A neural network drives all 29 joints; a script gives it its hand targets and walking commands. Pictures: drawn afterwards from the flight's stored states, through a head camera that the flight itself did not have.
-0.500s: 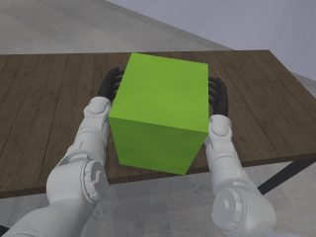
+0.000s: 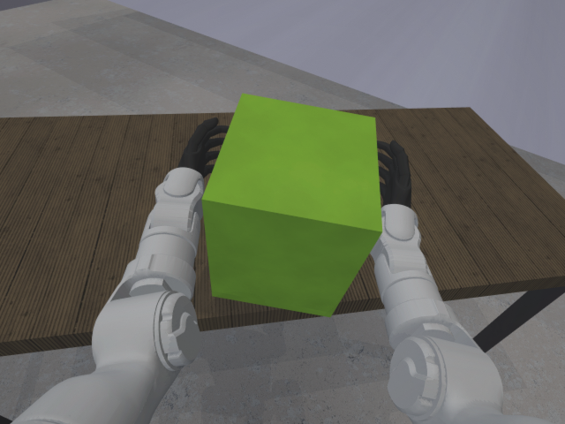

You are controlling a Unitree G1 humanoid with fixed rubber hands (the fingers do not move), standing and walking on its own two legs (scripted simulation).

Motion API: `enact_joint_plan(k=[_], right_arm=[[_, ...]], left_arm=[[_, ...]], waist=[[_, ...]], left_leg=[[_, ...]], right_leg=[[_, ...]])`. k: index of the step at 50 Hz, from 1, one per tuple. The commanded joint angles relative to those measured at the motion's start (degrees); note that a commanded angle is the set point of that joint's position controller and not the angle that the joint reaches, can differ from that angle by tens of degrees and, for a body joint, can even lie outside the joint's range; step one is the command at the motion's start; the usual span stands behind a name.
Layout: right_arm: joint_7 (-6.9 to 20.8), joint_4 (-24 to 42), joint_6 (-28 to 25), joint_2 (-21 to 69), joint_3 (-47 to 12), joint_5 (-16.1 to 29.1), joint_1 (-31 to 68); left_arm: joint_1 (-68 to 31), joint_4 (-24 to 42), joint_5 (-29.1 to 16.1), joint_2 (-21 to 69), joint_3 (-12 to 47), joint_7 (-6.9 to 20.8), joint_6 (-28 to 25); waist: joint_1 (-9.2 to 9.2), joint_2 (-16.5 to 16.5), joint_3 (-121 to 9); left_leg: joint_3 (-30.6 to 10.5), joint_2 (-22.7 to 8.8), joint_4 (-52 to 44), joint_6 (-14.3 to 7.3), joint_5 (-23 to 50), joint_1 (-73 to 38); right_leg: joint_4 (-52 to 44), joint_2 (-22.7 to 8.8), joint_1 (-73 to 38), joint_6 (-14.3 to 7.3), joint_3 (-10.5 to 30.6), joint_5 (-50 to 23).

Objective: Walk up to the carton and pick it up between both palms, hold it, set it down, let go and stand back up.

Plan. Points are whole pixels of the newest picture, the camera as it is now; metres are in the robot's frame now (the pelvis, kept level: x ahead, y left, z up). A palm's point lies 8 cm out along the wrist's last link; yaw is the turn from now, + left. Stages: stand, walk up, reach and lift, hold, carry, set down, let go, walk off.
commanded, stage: reach and lift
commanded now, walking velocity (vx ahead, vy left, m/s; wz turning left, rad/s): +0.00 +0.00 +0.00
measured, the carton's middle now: (288, 212) +0.41 -0.03 +0.09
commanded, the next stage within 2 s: hold in 1.96 s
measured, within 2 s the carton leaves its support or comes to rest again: neither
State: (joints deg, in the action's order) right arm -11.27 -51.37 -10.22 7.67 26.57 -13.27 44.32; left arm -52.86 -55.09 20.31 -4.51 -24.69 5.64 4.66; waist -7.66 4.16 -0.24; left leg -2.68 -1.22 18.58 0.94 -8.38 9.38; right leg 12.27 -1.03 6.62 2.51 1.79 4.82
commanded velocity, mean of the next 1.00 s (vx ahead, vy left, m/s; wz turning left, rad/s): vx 0.00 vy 0.00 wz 0.00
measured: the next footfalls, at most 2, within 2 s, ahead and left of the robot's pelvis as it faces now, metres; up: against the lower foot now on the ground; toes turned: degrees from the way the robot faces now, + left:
none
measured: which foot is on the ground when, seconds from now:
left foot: down 0.00-1.00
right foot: down 0.00-1.00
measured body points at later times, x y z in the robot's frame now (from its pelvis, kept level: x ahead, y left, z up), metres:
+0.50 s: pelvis -0.01 +0.00 +0.00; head -0.04 +0.03 +0.45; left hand +0.43 +0.11 +0.19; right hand +0.38 -0.18 +0.17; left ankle +0.02 +0.13 -0.75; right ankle +0.02 -0.15 -0.75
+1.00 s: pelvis -0.01 -0.01 +0.00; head -0.05 +0.03 +0.44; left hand +0.41 +0.12 +0.22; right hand +0.38 -0.17 +0.21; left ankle +0.02 +0.13 -0.75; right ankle +0.02 -0.15 -0.75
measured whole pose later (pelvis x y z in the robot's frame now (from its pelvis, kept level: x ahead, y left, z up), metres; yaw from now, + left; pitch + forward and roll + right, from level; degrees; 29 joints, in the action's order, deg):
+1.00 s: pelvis -0.01 -0.01 +0.00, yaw +0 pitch -6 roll -1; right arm -12.2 -43.7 9.7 -3.8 3.7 12.5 47.4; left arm -48.9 -23.7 20.3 0.3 -19.5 1.2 37.8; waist -6.8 4.5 -0.4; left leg -2.7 -1.2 18.3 1.4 -8.1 4.1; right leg 15.5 -1.0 3.0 2.4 1.8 6.4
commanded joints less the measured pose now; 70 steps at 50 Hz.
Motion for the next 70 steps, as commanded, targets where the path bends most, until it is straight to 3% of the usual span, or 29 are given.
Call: enact_joint_plan(k=[1,6,7,12,14,16,17,18,21,24,25,29,32,35,42,43,44,45,47,50,51,54,56,58,61,63,64,66,70], right_arm=[[8.8,11.2,0.1,27.9,-28.1,4.3,38.7],[7.9,14.8,1.7,26.6,-31.6,8.7,40.1],[7.8,15.6,2.3,26.1,-33.0,10.0,40.5],[7.5,15.8,5.7,23.8,-33.7,13.0,39.8],[7.2,18.1,5.2,23.2,-32.9,12.8,42.7],[7.3,18.9,5.6,22.4,-32.7,13.9,44.8],[7.5,21.4,5.5,21.8,-34.9,15.5,46.6],[7.6,18.4,6.3,21.1,-34.4,15.4,46.0],[8.1,19.3,7.0,21.1,-34.7,16.8,47.6],[8.3,19.8,9.0,19.4,-34.8,17.7,49.4],[8.5,20.6,8.8,20.3,-35.1,17.9,50.1],[8.5,24.1,9.8,21.0,-38.3,21.1,53.8],[8.4,24.9,11.6,20.7,-40.3,23.5,54.6],[7.8,26.1,12.9,20.3,-40.7,24.8,54.5],[6.0,29.1,16.8,19.7,-44.9,29.5,52.9],[6.2,29.7,17.0,19.4,-44.9,30.3,53.5],[6.2,29.8,17.7,19.7,-45.0,31.0,54.7],[6.1,28.0,18.2,18.6,-42.9,30.2,54.7],[6.3,31.1,19.1,19.9,-45.0,32.1,55.9],[6.2,32.1,20.4,19.3,-44.9,33.2,56.1],[6.0,30.4,21.5,18.9,-44.0,32.7,56.1],[6.1,29.9,22.3,19.9,-43.6,32.3,57.2],[6.2,30.4,22.6,19.9,-42.9,32.3,58.8],[6.4,30.5,22.9,20.9,-43.1,32.9,58.6],[6.6,28.5,23.8,21.1,-42.7,33.0,58.2],[6.5,26.5,24.6,20.8,-42.2,33.1,57.3],[6.5,28.2,24.5,21.1,-42.5,33.1,58.3],[6.7,28.1,24.8,21.2,-42.9,33.9,57.6],[6.5,27.6,25.8,22.7,-43.7,35.1,58.0]], left_arm=[[-33.6,9.9,-1.1,30.7,13.3,4.1,0.6],[-33.3,12.5,-2.2,31.9,15.3,5.0,3.9],[-31.3,12.1,-2.0,31.9,15.4,5.1,5.1],[-28.2,11.9,-1.1,31.7,14.4,5.8,9.8],[-31.9,14.8,-1.3,32.0,14.6,6.0,10.0],[-33.5,17.6,-3.1,33.8,17.8,5.1,10.8],[-33.0,18.5,-4.1,34.6,19.1,4.6,11.3],[-31.9,16.2,-3.1,33.7,18.7,4.7,12.1],[-33.9,19.9,-3.9,34.8,19.8,3.7,13.8],[-30.3,16.0,-2.6,34.1,17.3,3.4,16.5],[-32.0,18.6,-3.2,35.0,18.2,3.1,16.9],[-32.5,23.6,-5.0,37.0,21.5,1.4,18.4],[-30.1,23.5,-4.4,36.7,20.8,1.0,21.2],[-31.0,26.9,-5.0,37.1,21.9,1.0,22.6],[-27.4,31.6,-5.6,37.4,24.2,1.1,26.7],[-28.8,34.3,-6.4,39.2,26.0,0.7,27.5],[-29.4,34.0,-6.4,38.3,25.6,0.5,27.9],[-28.9,32.9,-5.9,38.7,25.4,0.7,28.9],[-30.2,36.6,-7.2,39.6,27.6,0.0,30.0],[-30.2,38.8,-7.9,40.3,29.0,-0.5,31.4],[-29.0,35.9,-6.7,38.7,26.9,-0.2,32.0],[-30.4,35.4,-5.8,38.1,24.5,0.3,32.7],[-32.2,37.0,-7.4,39.6,27.5,-0.4,32.8],[-34.2,38.9,-8.0,39.9,28.2,-0.7,32.7],[-34.9,38.4,-8.2,39.7,28.3,-1.1,33.0],[-32.9,35.5,-7.2,38.5,25.9,-0.8,33.8],[-33.5,37.4,-7.4,39.0,26.4,-0.8,34.0],[-35.1,40.3,-8.5,40.2,28.6,-1.1,33.8],[-37.7,41.6,-9.7,40.0,30.0,-1.4,33.5]], waist=[[10.19,-4.8,-30.8],[8.71,-4.6,-31.0],[9.3,-3.7,-29.7],[9.25,-2.6,-21.9],[8.48,-2.5,-24.1],[7.67,-5.0,-26.1],[8.57,-5.5,-28.5],[8.18,-5.6,-24.9],[8.45,-6.0,-24.9],[9.44,-3.7,-19.9],[9.15,-4.1,-21.2],[9.24,-3.9,-26.4],[10.18,-3.6,-25.0],[8.65,-3.9,-26.6],[7.96,-3.2,-26.1],[7.17,-5.4,-26.8],[7.7,-4.8,-26.3],[6.61,-5.6,-23.1],[7.01,-5.3,-26.6],[5.85,-6.7,-26.6],[5.98,-5.6,-23.1],[6.84,-4.7,-21.4],[5.17,-5.8,-22.6],[5.19,-7.3,-24.7],[4.63,-6.5,-24.5],[5.24,-6.2,-20.8],[5.69,-5.3,-23.0],[4.34,-7.4,-25.0],[4.03,-7.4,-26.5]], left_leg=[[13.0,3.2,-3.7,1.1,14.6,-8.2],[12.0,3.8,-2.6,1.3,16.7,-9.3],[11.9,3.8,-2.7,1.1,16.3,-9.5],[11.1,3.9,-3.7,0.3,11.3,-10.0],[10.9,4.0,-3.4,0.4,11.0,-10.0],[10.2,3.4,-2.6,1.5,13.0,-12.0],[10.1,3.4,-1.8,1.8,15.4,-13.8],[9.9,3.3,-1.6,1.8,14.1,-13.1],[9.4,3.3,-2.0,1.7,12.5,-13.4],[9.3,3.4,-3.5,0.3,5.4,-11.0],[9.2,3.6,-3.8,0.3,3.6,-10.4],[8.4,3.4,-1.9,0.7,9.9,-13.0],[8.0,3.7,-1.6,0.2,9.0,-13.3],[7.5,3.8,-0.9,0.4,10.2,-14.0],[6.6,4.2,0.7,0.5,14.1,-15.9],[5.9,3.6,1.0,1.3,16.3,-16.9],[6.1,3.7,1.0,1.2,14.8,-16.5],[5.6,3.5,0.2,1.2,12.2,-15.9],[5.6,3.5,0.8,1.4,13.8,-16.2],[5.1,3.3,1.4,2.0,15.5,-16.8],[5.2,3.5,0.6,1.3,11.9,-14.9],[5.8,3.7,-1.0,0.2,5.7,-11.8],[5.3,3.4,-0.8,0.7,6.3,-12.1],[5.2,3.2,-0.8,1.0,7.1,-12.6],[4.9,3.4,-0.7,1.0,7.2,-12.5],[5.0,3.7,-1.0,0.5,4.8,-10.8],[5.3,3.7,-1.0,0.3,5.9,-11.1],[4.6,3.2,-0.4,1.0,8.5,-13.1],[4.6,3.6,0.5,1.2,10.1,-12.9]], right_leg=[[3.3,2.6,-20.2,0.4,-7.2,-14.2],[3.7,3.0,-20.0,0.8,-7.7,-16.4],[3.7,2.9,-20.4,0.8,-7.5,-16.3],[2.3,3.2,-17.2,0.6,-7.7,-9.5],[2.4,3.4,-16.6,0.7,-8.2,-8.0],[2.1,4.1,-14.6,0.0,-8.9,-5.9],[2.6,4.5,-14.0,-0.1,-9.1,-7.1],[1.6,4.4,-11.9,-0.2,-9.0,-4.3],[1.4,4.8,-10.6,-0.4,-9.2,-1.0],[0.1,4.6,-9.3,-0.5,-8.6,4.9],[0.4,4.5,-9.2,-0.3,-8.8,5.6],[1.2,5.5,-9.8,-0.5,-9.1,1.4],[1.2,5.2,-10.8,-0.4,-8.3,1.7],[1.6,5.3,-11.0,-0.4,-8.3,0.0],[1.7,5.4,-13.2,-0.1,-7.4,-4.1],[2.1,5.9,-12.3,-0.5,-8.2,-3.3],[1.5,5.9,-11.8,-0.5,-8.0,-1.7],[1.0,5.9,-10.0,-0.8,-8.1,0.7],[1.5,6.0,-11.4,-0.8,-7.9,0.1],[1.8,6.3,-11.0,-0.9,-8.0,-0.8],[1.0,6.0,-10.5,-0.6,-7.5,0.9],[1.0,5.5,-11.4,-0.4,-6.9,3.7],[1.7,6.1,-10.5,-0.7,-7.3,3.3],[1.9,6.1,-10.6,-0.8,-7.4,2.3],[2.0,6.0,-10.6,-0.6,-7.2,2.0],[1.5,5.7,-10.9,-0.4,-6.4,3.1],[1.9,5.9,-11.5,-0.3,-6.5,2.4],[2.3,6.2,-10.8,-0.7,-6.7,1.1],[2.7,6.1,-11.6,-0.5,-6.5,-0.7]])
